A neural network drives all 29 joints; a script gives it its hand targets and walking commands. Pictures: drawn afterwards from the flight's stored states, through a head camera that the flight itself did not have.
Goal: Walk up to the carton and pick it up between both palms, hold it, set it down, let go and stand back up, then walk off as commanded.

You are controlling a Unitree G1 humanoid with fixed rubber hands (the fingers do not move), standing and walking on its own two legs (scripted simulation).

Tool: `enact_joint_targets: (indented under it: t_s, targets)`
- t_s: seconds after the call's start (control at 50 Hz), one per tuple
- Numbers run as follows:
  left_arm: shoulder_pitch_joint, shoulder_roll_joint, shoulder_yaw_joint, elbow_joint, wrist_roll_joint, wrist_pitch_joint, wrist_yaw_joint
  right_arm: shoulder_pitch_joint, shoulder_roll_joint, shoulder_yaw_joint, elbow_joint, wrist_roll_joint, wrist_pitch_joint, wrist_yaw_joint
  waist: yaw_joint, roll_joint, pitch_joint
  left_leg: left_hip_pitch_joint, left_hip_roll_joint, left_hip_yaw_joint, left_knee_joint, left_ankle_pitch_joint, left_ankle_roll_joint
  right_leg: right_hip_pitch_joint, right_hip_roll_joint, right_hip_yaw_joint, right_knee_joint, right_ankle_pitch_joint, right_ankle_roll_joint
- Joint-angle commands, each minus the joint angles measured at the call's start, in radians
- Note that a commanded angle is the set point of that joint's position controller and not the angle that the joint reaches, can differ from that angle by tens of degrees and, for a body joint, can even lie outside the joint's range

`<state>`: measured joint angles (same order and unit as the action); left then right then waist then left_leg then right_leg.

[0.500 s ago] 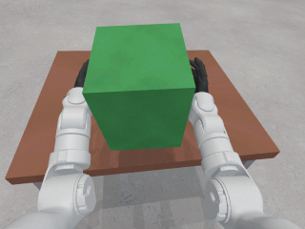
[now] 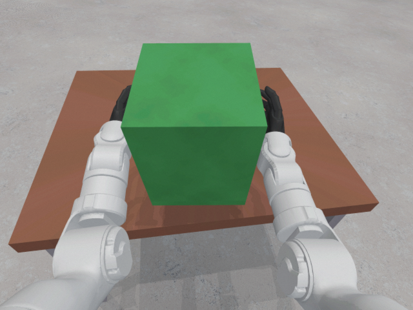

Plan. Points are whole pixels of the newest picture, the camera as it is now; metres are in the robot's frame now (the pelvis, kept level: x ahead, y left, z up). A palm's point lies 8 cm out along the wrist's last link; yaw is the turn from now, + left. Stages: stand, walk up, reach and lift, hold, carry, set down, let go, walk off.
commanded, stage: set down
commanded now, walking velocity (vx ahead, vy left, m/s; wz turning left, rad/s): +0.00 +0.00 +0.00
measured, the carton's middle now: (197, 130) +0.41 -0.01 +0.14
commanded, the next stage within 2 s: none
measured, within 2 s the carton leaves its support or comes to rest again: neither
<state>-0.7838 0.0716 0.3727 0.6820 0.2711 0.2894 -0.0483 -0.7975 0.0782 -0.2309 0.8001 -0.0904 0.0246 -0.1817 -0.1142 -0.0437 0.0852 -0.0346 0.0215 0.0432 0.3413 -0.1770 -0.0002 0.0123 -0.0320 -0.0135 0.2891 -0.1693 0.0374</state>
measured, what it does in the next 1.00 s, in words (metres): stands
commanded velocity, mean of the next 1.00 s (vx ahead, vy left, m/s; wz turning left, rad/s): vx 0.00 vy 0.00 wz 0.00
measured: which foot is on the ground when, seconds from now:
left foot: down 0.00-1.00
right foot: down 0.00-1.00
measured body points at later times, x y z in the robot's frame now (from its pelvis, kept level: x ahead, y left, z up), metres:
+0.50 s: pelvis +0.01 +0.00 +0.00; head +0.02 +0.02 +0.45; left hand +0.46 +0.12 +0.13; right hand +0.41 -0.17 +0.14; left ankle +0.02 +0.11 -0.75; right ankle +0.00 -0.14 -0.75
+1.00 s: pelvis +0.02 +0.01 +0.00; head +0.04 +0.03 +0.45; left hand +0.48 +0.12 +0.11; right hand +0.42 -0.17 +0.12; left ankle +0.02 +0.11 -0.75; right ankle +0.00 -0.14 -0.75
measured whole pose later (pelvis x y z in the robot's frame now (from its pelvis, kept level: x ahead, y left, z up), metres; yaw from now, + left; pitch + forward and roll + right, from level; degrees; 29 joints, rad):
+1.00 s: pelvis +0.02 +0.01 +0.00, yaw +0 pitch +1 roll +0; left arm -0.88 0.09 0.41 0.97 0.27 0.10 -0.05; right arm -0.80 0.12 -0.38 0.86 -0.23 -0.05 -0.18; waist -0.15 -0.04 0.03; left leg -0.17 0.01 0.04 0.34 -0.18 0.01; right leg -0.12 -0.04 -0.01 0.29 -0.17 0.05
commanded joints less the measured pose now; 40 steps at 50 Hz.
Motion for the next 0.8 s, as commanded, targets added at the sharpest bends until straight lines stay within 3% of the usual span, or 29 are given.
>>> enact_joint_targets:
  t_s: [0.0, 0.06, 0.16, 0.24, 0.3, 0.36, 0.4, 0.46, 0.5, 0.54, 0.62, 0.78]
  targets:
    - [-0.81, -0.551, -0.29, 0.052, -0.071, -0.104, -0.176, -0.691, 0.558, 0.166, -0.127, -0.045, -0.075, 0.107, -0.038, 0.011, -0.523, 0.014, -0.07, 0.061, -0.086, 0.103, -0.02, 0.166, 0.046, -0.066, -0.016, 0.376, 0.04]
    - [-0.838, -0.554, -0.291, 0.044, -0.075, -0.125, -0.178, -0.697, 0.566, 0.165, -0.136, -0.045, -0.082, 0.108, -0.04, 0.013, -0.566, 0.014, -0.068, 0.058, -0.088, 0.104, -0.021, 0.168, 0.046, -0.066, -0.007, 0.388, 0.041]
    - [-0.841, -0.549, -0.3, 0.05, -0.092, -0.152, -0.176, -0.711, 0.592, 0.19, -0.158, -0.049, -0.097, 0.106, -0.045, 0.002, -0.638, 0.004, -0.07, 0.061, -0.071, 0.175, -0.026, 0.217, 0.045, -0.058, 0.022, 0.532, 0.052]
    - [-0.9, -0.529, -0.291, 0.074, -0.088, -0.178, -0.181, -0.688, 0.603, 0.153, -0.113, -0.077, -0.096, 0.102, -0.056, 0.009, -0.638, -0.036, -0.07, 0.065, -0.081, 0.115, -0.019, 0.213, 0.033, -0.052, 0.019, 0.492, 0.049]
    - [-0.867, -0.523, -0.281, 0.095, -0.089, -0.192, -0.181, -0.689, 0.617, 0.157, -0.131, -0.082, -0.108, 0.1, -0.056, 0.001, -0.685, -0.047, -0.073, 0.065, -0.073, 0.144, -0.019, 0.238, 0.026, -0.044, 0.029, 0.574, 0.055]
    - [-0.861, -0.497, -0.252, 0.144, -0.074, -0.197, -0.19, -0.677, 0.611, 0.123, -0.106, -0.103, -0.1, 0.099, -0.064, -0.01, -0.653, -0.079, -0.073, 0.07, -0.085, 0.102, -0.01, 0.239, 0.026, -0.044, 0.03, 0.552, 0.054]
    - [-0.881, -0.513, -0.273, 0.135, -0.083, -0.207, -0.188, -0.677, 0.617, 0.127, -0.108, -0.096, -0.109, 0.099, -0.07, 0.021, -0.693, -0.065, -0.07, 0.067, -0.076, 0.143, -0.019, 0.236, 0.028, -0.045, 0.04, 0.583, 0.051]
    - [-0.908, -0.509, -0.269, 0.124, -0.084, -0.23, -0.18, -0.679, 0.645, 0.147, -0.103, -0.103, -0.119, 0.102, -0.054, 0.012, -0.747, -0.054, -0.072, 0.071, -0.064, 0.195, -0.021, 0.239, 0.03, -0.043, 0.048, 0.634, 0.052]
    - [-0.899, -0.497, -0.267, 0.149, -0.084, -0.234, -0.184, -0.669, 0.635, 0.129, -0.087, -0.109, -0.12, 0.101, -0.07, 0.009, -0.727, -0.063, -0.072, 0.072, -0.063, 0.179, -0.018, 0.232, 0.025, -0.041, 0.049, 0.649, 0.055]
    - [-0.875, -0.474, -0.222, 0.206, -0.057, -0.229, -0.191, -0.679, 0.63, 0.095, -0.08, -0.123, -0.113, 0.099, -0.058, -0.007, -0.699, -0.094, -0.071, 0.071, -0.075, 0.131, -0.01, 0.232, 0.022, -0.036, 0.043, 0.615, 0.056]
    - [-0.881, -0.491, -0.242, 0.198, -0.064, -0.241, -0.19, -0.657, 0.639, 0.096, -0.062, -0.126, -0.121, 0.1, -0.068, 0.029, -0.714, -0.06, -0.068, 0.069, -0.059, 0.195, -0.022, 0.218, 0.027, -0.043, 0.05, 0.645, 0.052]
    - [-0.906, -0.478, -0.225, 0.246, -0.066, -0.269, -0.195, -0.67, 0.658, 0.069, -0.066, -0.158, -0.132, 0.098, -0.068, 0.015, -0.746, -0.069, -0.066, 0.077, -0.055, 0.191, -0.019, 0.202, 0.027, -0.042, 0.051, 0.65, 0.048]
